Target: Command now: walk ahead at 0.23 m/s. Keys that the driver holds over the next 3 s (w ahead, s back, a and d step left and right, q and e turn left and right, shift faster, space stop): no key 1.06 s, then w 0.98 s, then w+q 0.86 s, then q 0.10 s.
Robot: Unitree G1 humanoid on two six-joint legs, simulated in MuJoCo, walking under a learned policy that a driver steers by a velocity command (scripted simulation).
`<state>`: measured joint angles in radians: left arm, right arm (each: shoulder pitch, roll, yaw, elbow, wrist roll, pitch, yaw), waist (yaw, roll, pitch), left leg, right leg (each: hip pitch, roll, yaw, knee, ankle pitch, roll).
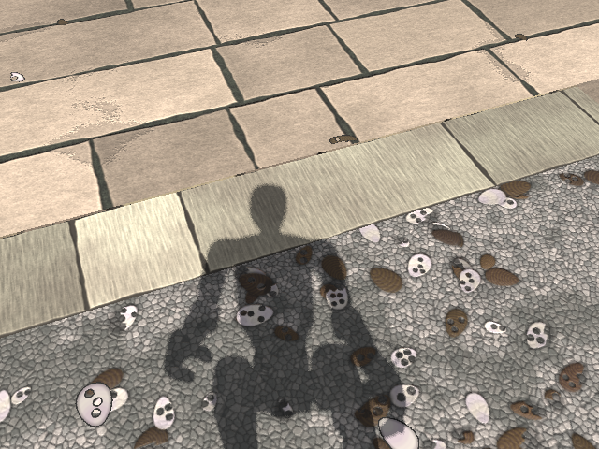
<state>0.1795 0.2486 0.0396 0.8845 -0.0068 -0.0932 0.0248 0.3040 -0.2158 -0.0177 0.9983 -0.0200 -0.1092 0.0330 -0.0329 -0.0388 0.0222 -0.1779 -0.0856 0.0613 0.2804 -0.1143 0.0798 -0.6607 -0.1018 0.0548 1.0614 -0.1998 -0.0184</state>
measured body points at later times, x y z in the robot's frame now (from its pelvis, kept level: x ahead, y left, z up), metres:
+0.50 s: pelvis +0.12 -0.04 -0.01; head +0.14 -0.04 +0.44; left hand +0.22 +0.20 -0.15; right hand +0.15 -0.28 -0.17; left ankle +0.08 +0.08 -0.75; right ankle +0.19 -0.14 -0.75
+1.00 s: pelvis +0.13 -0.03 -0.01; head +0.14 -0.03 +0.44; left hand +0.21 +0.21 -0.16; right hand +0.12 -0.26 -0.17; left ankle +0.08 +0.08 -0.75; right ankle +0.19 -0.14 -0.75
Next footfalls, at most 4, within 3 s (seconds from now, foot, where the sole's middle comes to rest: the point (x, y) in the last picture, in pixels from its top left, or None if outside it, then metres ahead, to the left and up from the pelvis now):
0.20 right None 0.23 -0.14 -0.78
1.86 left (265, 395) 0.62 0.08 -0.78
2.42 right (345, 282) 0.94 -0.13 -0.78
2.96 left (219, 235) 1.10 0.21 -0.78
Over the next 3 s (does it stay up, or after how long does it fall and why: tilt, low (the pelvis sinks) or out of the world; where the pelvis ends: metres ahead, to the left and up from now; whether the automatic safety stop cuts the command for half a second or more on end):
stays up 1.02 0.08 -0.03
